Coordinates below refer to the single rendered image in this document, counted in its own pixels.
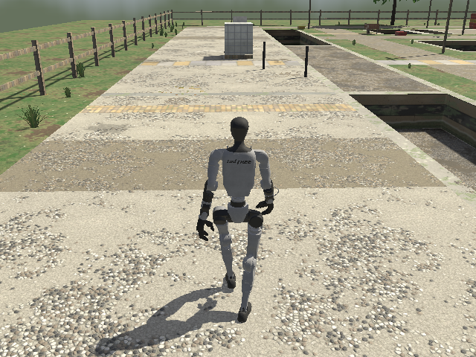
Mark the left robot upper arm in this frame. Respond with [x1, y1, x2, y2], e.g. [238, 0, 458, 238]
[207, 149, 224, 191]

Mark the robot right hand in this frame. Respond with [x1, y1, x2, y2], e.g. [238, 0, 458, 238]
[256, 200, 274, 215]

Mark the left robot thigh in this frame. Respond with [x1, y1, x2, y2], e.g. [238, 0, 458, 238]
[213, 206, 232, 247]

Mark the robot torso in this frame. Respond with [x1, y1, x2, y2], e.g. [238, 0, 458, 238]
[222, 146, 256, 223]

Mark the right robot upper arm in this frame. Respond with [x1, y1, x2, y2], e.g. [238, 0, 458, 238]
[254, 149, 271, 190]

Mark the robot left hand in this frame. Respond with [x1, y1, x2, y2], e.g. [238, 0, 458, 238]
[196, 218, 214, 241]

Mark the right robot forearm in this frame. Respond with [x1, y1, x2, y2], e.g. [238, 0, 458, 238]
[263, 180, 274, 204]

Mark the left robot forearm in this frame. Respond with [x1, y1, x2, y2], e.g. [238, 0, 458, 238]
[199, 180, 214, 220]

